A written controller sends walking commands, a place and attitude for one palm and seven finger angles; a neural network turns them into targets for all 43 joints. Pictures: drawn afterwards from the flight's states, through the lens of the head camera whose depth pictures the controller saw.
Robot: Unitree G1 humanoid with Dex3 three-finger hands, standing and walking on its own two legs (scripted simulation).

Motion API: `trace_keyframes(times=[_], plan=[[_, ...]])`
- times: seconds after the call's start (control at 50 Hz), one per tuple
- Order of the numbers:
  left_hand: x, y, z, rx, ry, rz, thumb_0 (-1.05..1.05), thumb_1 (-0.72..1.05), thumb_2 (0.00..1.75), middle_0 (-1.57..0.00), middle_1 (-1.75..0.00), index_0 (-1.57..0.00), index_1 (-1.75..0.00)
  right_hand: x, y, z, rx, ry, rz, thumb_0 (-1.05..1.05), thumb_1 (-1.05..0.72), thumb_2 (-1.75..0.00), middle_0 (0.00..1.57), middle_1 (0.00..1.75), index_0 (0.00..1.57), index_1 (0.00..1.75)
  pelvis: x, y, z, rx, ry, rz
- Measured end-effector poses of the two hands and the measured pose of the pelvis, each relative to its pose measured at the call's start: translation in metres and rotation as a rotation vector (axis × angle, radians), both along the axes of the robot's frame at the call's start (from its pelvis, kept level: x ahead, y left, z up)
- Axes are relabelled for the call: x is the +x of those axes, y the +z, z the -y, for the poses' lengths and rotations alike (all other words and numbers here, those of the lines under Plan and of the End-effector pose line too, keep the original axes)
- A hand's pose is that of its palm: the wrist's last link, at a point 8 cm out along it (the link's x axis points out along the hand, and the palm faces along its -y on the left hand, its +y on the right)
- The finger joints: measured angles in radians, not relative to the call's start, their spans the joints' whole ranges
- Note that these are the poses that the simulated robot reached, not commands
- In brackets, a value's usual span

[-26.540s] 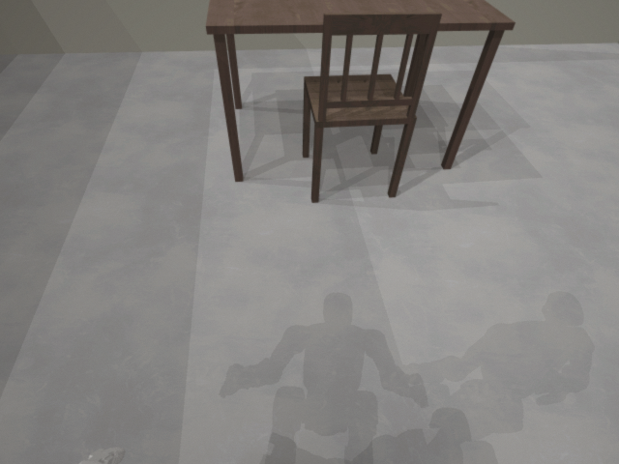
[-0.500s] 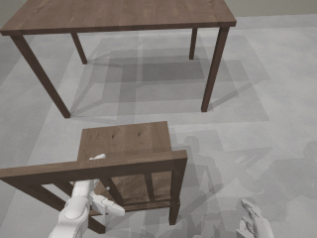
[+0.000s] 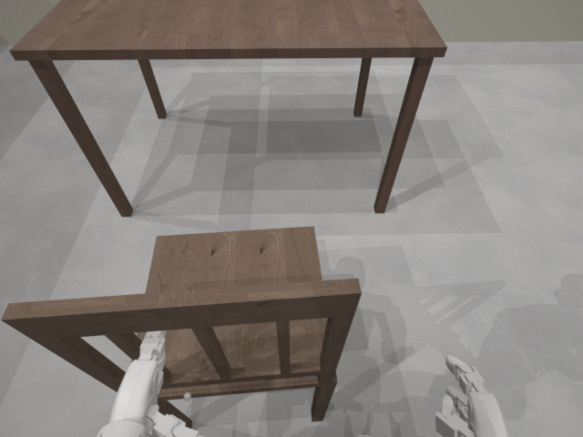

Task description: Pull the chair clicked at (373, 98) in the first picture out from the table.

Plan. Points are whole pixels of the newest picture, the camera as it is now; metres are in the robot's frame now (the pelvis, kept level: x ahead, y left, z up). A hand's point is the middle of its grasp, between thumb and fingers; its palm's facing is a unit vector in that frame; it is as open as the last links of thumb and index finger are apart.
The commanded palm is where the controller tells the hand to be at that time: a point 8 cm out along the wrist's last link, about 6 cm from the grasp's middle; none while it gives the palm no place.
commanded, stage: draw the fingers out of the gap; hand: left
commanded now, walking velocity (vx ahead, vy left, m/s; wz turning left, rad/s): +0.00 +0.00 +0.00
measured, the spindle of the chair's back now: (214, 351) +0.26 +0.13 -0.08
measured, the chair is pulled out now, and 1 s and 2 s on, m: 0.62 0.62 0.62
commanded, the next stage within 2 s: draw the hand back to the body in 0.44 s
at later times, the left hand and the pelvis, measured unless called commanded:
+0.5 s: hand out of the picture +0.12 +0.13 -0.02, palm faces +0.02 -0.98 -0.19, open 17.5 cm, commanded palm +0.08 +0.18 +0.00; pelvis -0.01 +0.00 -0.01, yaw +0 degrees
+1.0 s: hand out of the picture +0.13 +0.17 +0.06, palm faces +0.04 -0.99 -0.12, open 17.5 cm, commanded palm +0.09 +0.23 +0.09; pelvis -0.02 -0.01 -0.03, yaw +1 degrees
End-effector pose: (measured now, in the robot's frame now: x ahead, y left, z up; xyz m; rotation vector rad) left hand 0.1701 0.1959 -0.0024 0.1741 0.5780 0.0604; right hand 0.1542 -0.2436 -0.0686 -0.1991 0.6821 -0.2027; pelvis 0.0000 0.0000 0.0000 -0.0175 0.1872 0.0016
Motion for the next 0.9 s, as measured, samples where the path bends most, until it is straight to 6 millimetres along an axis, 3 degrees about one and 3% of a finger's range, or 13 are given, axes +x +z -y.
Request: trace_keyframes(times=[0.26,0.6,0.78,0.9], plan=[[-0.037,0.003,0.006,0.004,0.013,-0.005,-0.01,-0.54,0.2,-0.01,0.0,0.0,0.0,0.009,-0.002,-0.015,0.02,0.026,0.054,0.01,-0.9,-0.9,0.2,0.3,0.2,0.3,-0.007,-0.009,-0.001,-0.002,0.008,-0.003],[-0.08,0.006,0.012,-0.023,0.05,-0.026,-0.01,-0.54,0.2,0.0,0.0,0.0,0.0,0.011,-0.003,-0.006,0.016,-0.008,0.095,0.01,-0.9,-0.9,0.2,0.3,0.2,0.3,-0.011,-0.018,0.004,-0.005,0.009,-0.017],[-0.06,0.051,-0.001,-0.086,0.074,0.397,-0.02,-0.54,0.2,0.0,0.0,0.0,0.0,0.008,-0.019,-0.005,0.029,0.01,0.091,0.01,-0.9,-0.9,0.2,0.3,0.2,0.3,-0.019,-0.029,0.009,-0.009,0.017,-0.031],[-0.06,0.05,-0.009,-0.083,-0.026,0.447,-0.02,-0.54,0.2,0.0,0.0,0.0,0.0,0.002,-0.033,-0.006,0.067,0.001,0.059,0.01,-0.9,-0.9,0.2,0.3,0.2,0.3,-0.025,-0.034,0.012,-0.009,0.009,-0.031]])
